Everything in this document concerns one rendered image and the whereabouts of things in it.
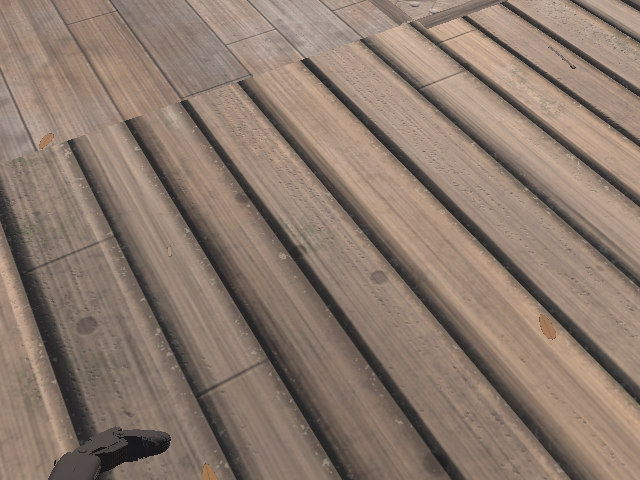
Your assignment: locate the robot left hand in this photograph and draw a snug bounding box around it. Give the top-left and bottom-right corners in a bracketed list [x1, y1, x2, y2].
[48, 426, 171, 480]

